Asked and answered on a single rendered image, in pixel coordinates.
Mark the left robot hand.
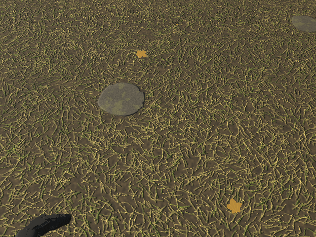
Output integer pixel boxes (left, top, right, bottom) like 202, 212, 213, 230
14, 213, 71, 237

